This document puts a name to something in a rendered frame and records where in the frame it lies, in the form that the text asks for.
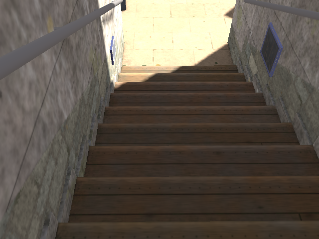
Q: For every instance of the stairs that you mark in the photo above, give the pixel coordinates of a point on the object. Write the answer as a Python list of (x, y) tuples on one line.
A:
[(193, 152)]

